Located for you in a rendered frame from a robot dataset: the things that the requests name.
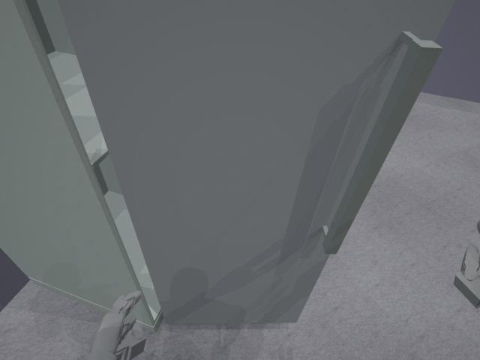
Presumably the right robot hand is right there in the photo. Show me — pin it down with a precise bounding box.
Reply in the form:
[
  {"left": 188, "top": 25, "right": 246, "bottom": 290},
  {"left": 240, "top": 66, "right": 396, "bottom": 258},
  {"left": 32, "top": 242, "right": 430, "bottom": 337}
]
[{"left": 454, "top": 220, "right": 480, "bottom": 308}]

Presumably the handle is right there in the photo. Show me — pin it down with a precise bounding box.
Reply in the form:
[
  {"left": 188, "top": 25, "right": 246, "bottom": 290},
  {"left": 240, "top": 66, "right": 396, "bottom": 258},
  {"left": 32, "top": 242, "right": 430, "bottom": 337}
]
[{"left": 322, "top": 31, "right": 443, "bottom": 254}]

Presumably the left robot hand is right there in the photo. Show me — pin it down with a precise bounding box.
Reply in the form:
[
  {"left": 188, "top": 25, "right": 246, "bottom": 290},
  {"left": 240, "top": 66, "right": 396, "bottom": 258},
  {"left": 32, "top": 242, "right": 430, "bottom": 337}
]
[{"left": 89, "top": 290, "right": 146, "bottom": 360}]

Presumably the fridge door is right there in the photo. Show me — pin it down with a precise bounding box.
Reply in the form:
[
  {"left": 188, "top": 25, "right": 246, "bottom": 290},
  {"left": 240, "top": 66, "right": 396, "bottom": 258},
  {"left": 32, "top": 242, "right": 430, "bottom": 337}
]
[{"left": 58, "top": 0, "right": 455, "bottom": 324}]

